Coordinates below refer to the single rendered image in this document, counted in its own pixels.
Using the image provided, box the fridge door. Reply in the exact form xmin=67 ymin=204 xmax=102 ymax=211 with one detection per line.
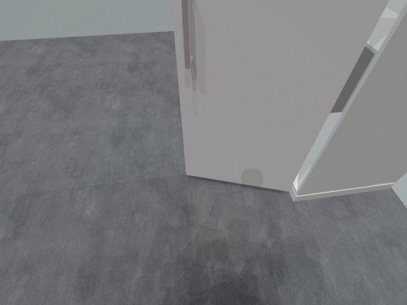
xmin=172 ymin=0 xmax=389 ymax=192

